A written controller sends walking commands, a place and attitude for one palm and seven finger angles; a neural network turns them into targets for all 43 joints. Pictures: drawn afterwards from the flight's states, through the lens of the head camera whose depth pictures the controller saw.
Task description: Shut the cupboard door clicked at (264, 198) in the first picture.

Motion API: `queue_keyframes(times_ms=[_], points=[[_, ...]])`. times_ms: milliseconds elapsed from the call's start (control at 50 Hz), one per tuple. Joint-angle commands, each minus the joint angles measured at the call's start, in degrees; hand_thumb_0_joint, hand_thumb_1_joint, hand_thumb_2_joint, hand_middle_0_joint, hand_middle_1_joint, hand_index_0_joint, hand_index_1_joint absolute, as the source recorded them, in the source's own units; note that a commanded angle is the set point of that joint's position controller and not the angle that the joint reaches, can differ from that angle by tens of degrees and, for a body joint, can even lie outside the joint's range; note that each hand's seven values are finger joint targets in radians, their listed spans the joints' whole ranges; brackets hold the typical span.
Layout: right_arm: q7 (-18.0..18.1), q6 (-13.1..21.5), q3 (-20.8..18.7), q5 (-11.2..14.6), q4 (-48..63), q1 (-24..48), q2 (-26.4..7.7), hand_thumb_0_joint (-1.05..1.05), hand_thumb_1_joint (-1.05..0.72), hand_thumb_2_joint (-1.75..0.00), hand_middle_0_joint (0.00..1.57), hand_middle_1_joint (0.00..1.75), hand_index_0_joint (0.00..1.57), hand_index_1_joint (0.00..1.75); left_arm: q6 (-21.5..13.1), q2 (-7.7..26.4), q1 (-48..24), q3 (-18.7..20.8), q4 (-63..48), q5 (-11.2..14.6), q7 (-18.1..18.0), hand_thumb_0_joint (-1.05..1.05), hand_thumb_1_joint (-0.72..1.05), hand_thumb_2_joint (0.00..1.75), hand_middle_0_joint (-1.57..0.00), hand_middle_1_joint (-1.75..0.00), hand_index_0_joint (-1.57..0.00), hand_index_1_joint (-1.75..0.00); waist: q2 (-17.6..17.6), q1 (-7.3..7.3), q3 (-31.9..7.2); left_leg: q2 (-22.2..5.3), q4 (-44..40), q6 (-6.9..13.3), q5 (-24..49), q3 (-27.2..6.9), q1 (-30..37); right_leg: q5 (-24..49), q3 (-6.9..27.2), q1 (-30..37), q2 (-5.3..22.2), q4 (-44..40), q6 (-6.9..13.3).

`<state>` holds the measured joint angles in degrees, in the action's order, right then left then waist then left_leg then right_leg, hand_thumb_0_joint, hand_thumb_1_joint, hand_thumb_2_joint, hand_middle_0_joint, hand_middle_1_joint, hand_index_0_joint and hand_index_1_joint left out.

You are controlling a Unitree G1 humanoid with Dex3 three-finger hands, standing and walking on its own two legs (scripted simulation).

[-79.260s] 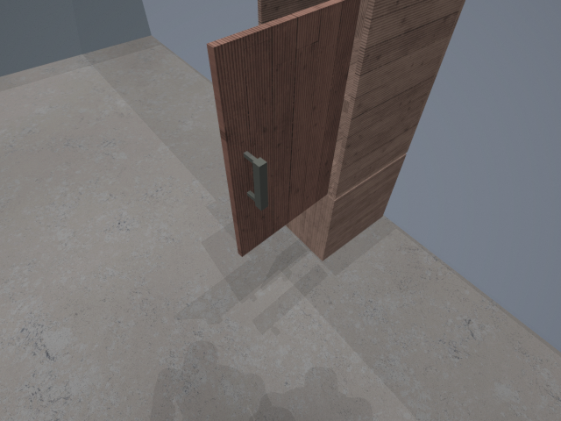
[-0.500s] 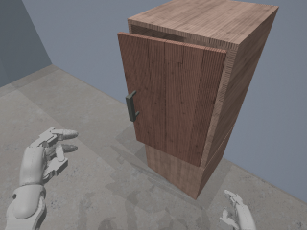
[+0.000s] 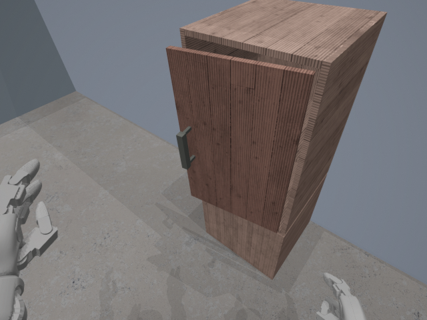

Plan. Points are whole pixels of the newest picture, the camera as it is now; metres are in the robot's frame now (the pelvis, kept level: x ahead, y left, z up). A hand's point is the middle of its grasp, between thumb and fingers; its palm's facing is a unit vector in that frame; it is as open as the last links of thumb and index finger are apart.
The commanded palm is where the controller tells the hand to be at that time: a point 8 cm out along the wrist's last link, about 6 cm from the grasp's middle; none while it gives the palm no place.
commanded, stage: draw the hand back to the body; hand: left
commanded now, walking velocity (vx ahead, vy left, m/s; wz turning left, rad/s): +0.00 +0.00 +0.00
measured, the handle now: (187, 147) +0.62 +0.18 -0.05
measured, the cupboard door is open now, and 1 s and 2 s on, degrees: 10 10 10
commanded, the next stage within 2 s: step back with the hand held close in 0.08 s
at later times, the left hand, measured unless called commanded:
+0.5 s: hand (42, 227) +0.19 +0.28 +0.15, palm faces +0.37 -0.78 -0.50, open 7.4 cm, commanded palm +0.13 +0.32 +0.17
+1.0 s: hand out of the picture +0.11 +0.30 +0.16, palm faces +0.48 -0.75 -0.45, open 7.4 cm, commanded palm +0.05 +0.33 +0.17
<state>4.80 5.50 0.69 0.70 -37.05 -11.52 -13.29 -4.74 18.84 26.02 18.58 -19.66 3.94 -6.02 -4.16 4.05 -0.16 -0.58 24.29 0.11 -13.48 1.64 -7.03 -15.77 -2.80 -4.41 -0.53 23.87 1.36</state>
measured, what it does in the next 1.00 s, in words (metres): shifts its weight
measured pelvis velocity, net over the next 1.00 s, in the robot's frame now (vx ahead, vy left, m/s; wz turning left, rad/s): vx -0.09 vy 0.03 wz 0.01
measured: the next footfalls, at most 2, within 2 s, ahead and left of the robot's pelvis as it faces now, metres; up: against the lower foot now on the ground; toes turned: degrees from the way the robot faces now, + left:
right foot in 1.38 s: -0.22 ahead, -0.09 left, +0.00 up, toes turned +1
left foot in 1.74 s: -0.13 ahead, +0.17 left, +0.00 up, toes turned +0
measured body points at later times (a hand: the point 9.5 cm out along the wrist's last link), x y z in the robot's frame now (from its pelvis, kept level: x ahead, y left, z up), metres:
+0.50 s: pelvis -0.01 +0.02 +0.00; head -0.01 +0.00 +0.45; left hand +0.17 +0.32 +0.18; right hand +0.16 -0.23 -0.09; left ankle +0.00 +0.12 -0.74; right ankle -0.03 -0.10 -0.74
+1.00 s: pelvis -0.09 +0.03 -0.02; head -0.08 +0.04 +0.43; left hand +0.08 +0.34 +0.18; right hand +0.08 -0.21 -0.10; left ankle +0.00 +0.12 -0.74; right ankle -0.03 -0.10 -0.74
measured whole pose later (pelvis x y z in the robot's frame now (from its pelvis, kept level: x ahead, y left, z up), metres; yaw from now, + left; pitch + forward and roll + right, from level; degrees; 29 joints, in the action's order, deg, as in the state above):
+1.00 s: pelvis -0.09 +0.03 -0.02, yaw +1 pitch +0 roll -2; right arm 4.9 3.6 0.3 0.4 -33.8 -13.6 -12.5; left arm -13.3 22.7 29.3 25.4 -27.1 1.3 -9.0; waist -0.9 0.9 0.4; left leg -0.2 38.2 2.9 -15.3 1.7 -25.8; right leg -12.9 -1.3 -21.4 -0.7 34.4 -0.5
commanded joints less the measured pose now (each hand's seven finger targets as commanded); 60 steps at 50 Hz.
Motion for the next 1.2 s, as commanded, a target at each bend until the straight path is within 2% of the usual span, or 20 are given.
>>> queue_keyframes(times_ms=[0, 180, 200, 220, 240, 280, 400, 480, 580, 720, 820, 860, 920, 980, 1020, 1060, 1100, 1140, 1160, 1180], points=[[0.28, 3.87, -1.43, -0.04, 9.79, 8.36, -4.7, 0.0, -0.9, -0.9, 0.2, 0.3, 0.2, 0.3, -4.35, 12.54, -5.24, 8.26, -13.22, -0.01, -1.38, 0.0, 0.9, 0.9, -0.2, -0.3, -0.2, -0.3, -0.22, -0.23, -1.88, -0.17, -2.95, 1.6, 10.44, 0.07, 1.97, 10.51, 1.36, -3.11, 1.38, -4.92, -1.06], [0.09, 3.57, -1.8, -0.05, 9.9, 7.93, -5.0, 0.0, -0.9, -0.9, 0.2, 0.3, 0.2, 0.3, -4.33, 12.05, -5.13, 8.15, -12.35, 0.28, -0.89, 0.0, 0.9, 0.9, -0.2, -0.3, -0.2, -0.3, 1.12, -0.41, -1.99, -0.52, -3.58, 1.65, 9.34, 0.2, 2.32, 8.98, 1.54, -3.21, 1.28, -5.6, -1.24], [-0.11, 2.19, -2.43, 0.38, 11.28, 7.64, -7.04, 0.0, -0.9, -0.9, 0.2, 0.3, 0.2, 0.3, -6.26, 17.16, -9.48, 13.02, -14.39, -0.12, -1.43, 0.0, 0.9, 0.9, -0.2, -0.3, -0.2, -0.3, 1.85, -2.68, 0.65, -1.61, 0.31, 2.51, 5.18, -0.9, -2.04, 9.49, 7.57, -8.74, 4.76, -8.86, -0.74], [-0.02, 1.53, -2.28, 0.21, 10.55, 7.59, -6.24, 0.0, -0.9, -0.9, 0.2, 0.3, 0.2, 0.3, -6.93, 17.66, -8.89, 13.59, -12.8, -0.4, -1.49, 0.0, 0.9, 0.9, -0.2, -0.3, -0.2, -0.3, 3.58, -2.73, 0.87, -1.16, 2.12, 2.36, 3.34, -1.9, -3.06, 9.05, 9.03, -9.47, 6.81, -9.71, 0.11], [-0.07, 1.01, -2.47, 0.04, 10.05, 7.35, -6.22, 0.0, -0.9, -0.9, 0.2, 0.3, 0.2, 0.3, -7.07, 13.95, -4.79, 10.1, -10.22, -0.48, -1.22, 0.0, 0.9, 0.9, -0.2, -0.3, -0.2, -0.3, 6.12, -3.31, 0.54, -1.01, 3.85, 2.08, 3.33, -1.63, -3.39, 8.68, 9.28, -11.06, 8.12, -9.75, 0.62], [-0.32, 0.17, -2.92, 0.11, 10.42, 6.7, -6.36, 0.0, -0.9, -0.9, 0.2, 0.3, 0.2, 0.3, -7.61, 12.71, -1.45, 8.94, -10.96, -0.5, -1.31, 0.0, 0.9, 0.9, -0.2, -0.3, -0.2, -0.3, 4.28, -3.47, -2.79, -1.35, 4.35, 2.02, 5.17, -1.63, -3.04, 10.51, 8.98, -10.61, 8.91, -7.73, 1.09], [0.73, -2.56, -3.66, 0.23, 12.98, 6.56, -7.21, 0.0, -0.9, -0.9, 0.2, 0.3, 0.2, 0.3, -7.57, 16.09, 1.92, 12.42, -16.71, 0.03, -2.4, 0.0, 0.9, 0.9, -0.2, -0.3, -0.2, -0.3, 0.29, -3.4, -11.36, -4.2, 1.64, 1.69, 26.45, -2.85, -1.47, 27.59, 3.83, -3.82, 4.61, 3.03, -1.07], [1.06, -4.11, -3.8, 0.38, 14.25, 6.02, -7.32, 0.0, -0.9, -0.9, 0.2, 0.3, 0.2, 0.3, -6.81, 16.35, 4.17, 13.12, -16.69, 0.26, -2.77, 0.0, 0.9, 0.9, -0.2, -0.3, -0.2, -0.3, 0.92, -3.46, -11.67, -5.21, 1.24, 1.43, 27.26, -3.49, -4.44, 27.18, 3.88, -2.89, 3.94, 5.24, -1.18], [1.17, -4.34, -3.79, 0.47, 14.6, 5.66, -7.44, 0.0, -0.9, -0.9, 0.2, 0.3, 0.2, 0.3, -7.0, 16.15, 5.92, 13.38, -16.06, 0.31, -3.14, 0.0, 0.9, 0.9, -0.2, -0.3, -0.2, -0.3, 1.2, -3.53, -9.33, -6.1, -1.37, 2.23, 14.76, -4.78, -11.21, 18.61, 4.59, -3.33, 3.36, 5.48, -1.59], [1.41, -2.45, -3.69, 0.18, 14.51, 5.71, -8.43, 0.0, -0.9, -0.9, 0.2, 0.3, 0.2, 0.3, -9.4, 17.1, 2.93, 14.7, -17.39, -1.35, -3.87, 0.0, 0.9, 0.9, -0.2, -0.3, -0.2, -0.3, -1.48, -3.95, -3.7, -6.65, -7.17, 4.67, -17.82, -8.21, -28.42, 3.73, 5.64, 0.21, 1.82, 5.88, -2.03], [1.43, 0.09, -3.73, -0.15, 13.79, 4.61, -8.59, 0.0, -0.9, -0.9, 0.2, 0.3, 0.2, 0.3, -11.37, 16.38, 0.7, 14.79, -19.76, -2.55, -4.13, 0.0, 0.9, 0.9, -0.2, -0.3, -0.2, -0.3, -5.77, -3.8, -4.93, -9.29, -10.53, 6.01, -25.3, -11.46, -35.22, 4.45, 3.82, 5.45, -0.98, 13.37, -2.63], [1.39, 0.84, -3.58, -0.25, 13.6, 4.13, -8.12, 0.0, -0.9, -0.9, 0.2, 0.3, 0.2, 0.3, -11.71, 15.37, 0.31, 14.1, -19.85, -2.55, -4.14, 0.0, 0.9, 0.9, -0.2, -0.3, -0.2, -0.3, -4.45, -3.94, -4.57, -9.33, -8.97, 6.23, -24.74, -11.0, -36.29, 5.64, 4.91, 5.46, -0.78, 14.09, -2.51], [0.97, 1.58, -4.07, -0.54, 12.77, 3.21, -8.27, 0.0, -0.9, -0.9, 0.2, 0.3, 0.2, 0.3, -12.02, 16.41, -0.55, 15.05, -19.38, -2.9, -4.12, 0.0, 0.9, 0.9, -0.2, -0.3, -0.2, -0.3, 0.72, -4.2, -3.98, -5.48, -1.4, 4.89, -25.17, -7.28, -34.46, -0.22, 10.48, 0.13, 2.2, 7.54, -1.0], [0.03, 1.57, -3.65, -0.77, 11.21, 2.4, -6.48, 0.0, -0.9, -0.9, 0.2, 0.3, 0.2, 0.3, -12.08, 15.15, -0.79, 12.07, -19.33, -1.91, -4.74, 0.0, 0.9, 0.9, -0.2, -0.3, -0.2, -0.3, 7.79, -4.95, -2.66, -0.67, 11.46, 1.24, -13.78, -3.51, -20.43, -9.9, 18.89, -17.83, 10.55, -4.84, 3.53], [-0.22, 1.26, -3.79, -0.99, 10.09, 2.3, -6.5, 0.0, -0.9, -0.9, 0.2, 0.3, 0.2, 0.3, -12.12, 16.86, -1.18, 12.94, -19.76, -1.72, -5.51, 0.0, 0.9, 0.9, -0.2, -0.3, -0.2, -0.3, 8.38, -5.23, -3.56, 0.18, 13.58, 0.51, -8.94, -2.73, -15.21, -8.12, 18.0, -21.52, 12.33, -6.79, 4.43], [-0.06, 0.9, -3.35, -0.6, 10.47, 3.02, -5.98, 0.0, -0.9, -0.9, 0.2, 0.3, 0.2, 0.3, -12.3, 16.93, 0.15, 12.89, -20.11, -1.51, -5.76, 0.0, 0.9, 0.9, -0.2, -0.3, -0.2, -0.3, 8.09, -5.25, -4.3, -0.76, 9.62, 1.08, -8.03, -3.96, -14.52, -7.29, 13.28, -21.23, 9.74, -4.57, 2.59], [0.38, 0.86, -3.45, -0.27, 11.06, 3.58, -6.84, 0.0, -0.9, -0.9, 0.2, 0.3, 0.2, 0.3, -12.94, 17.44, 0.71, 13.8, -20.89, -1.54, -5.83, 0.0, 0.9, 0.9, -0.2, -0.3, -0.2, -0.3, 1.73, -5.33, -3.19, -3.36, 2.14, 2.34, -14.94, -7.39, -18.62, -11.63, 9.25, -19.29, 5.2, -1.46, 0.31], [1.05, 1.69, -3.5, -0.51, 11.68, 4.84, -8.17, 0.0, -0.9, -0.9, 0.2, 0.3, 0.2, 0.3, -13.67, 16.89, 2.73, 15.95, -20.81, -2.3, -5.71, 0.0, 0.9, 0.9, -0.2, -0.3, -0.2, -0.3, -9.55, -4.48, -4.19, -12.1, -13.29, 6.1, -28.35, -17.48, -34.75, -4.69, 3.72, -2.3, -2.39, 15.48, -2.19], [1.11, 2.12, -3.9, -0.7, 11.67, 5.03, -7.95, 0.0, -0.9, -0.9, 0.2, 0.3, 0.2, 0.3, -13.98, 16.57, 2.55, 16.3, -21.52, -2.29, -5.22, 0.0, 0.9, 0.9, -0.2, -0.3, -0.2, -0.3, -11.31, -3.82, -6.01, -15.2, -16.05, 7.27, -28.47, -21.04, -37.26, -0.62, 2.65, 2.12, -4.54, 21.82, -2.5], [1.02, 2.69, -4.3, -1.07, 11.48, 4.78, -7.49, 0.0, -0.9, -0.9, 0.2, 0.3, 0.2, 0.3, -14.35, 17.53, 1.7, 17.03, -23.53, -1.97, -4.75, 0.0, 0.9, 0.9, -0.2, -0.3, -0.2, -0.3, -9.92, -3.87, -8.03, -16.24, -14.96, 7.49, -23.83, -20.65, -33.82, -0.78, 3.31, 1.43, -4.65, 23.35, -2.38]])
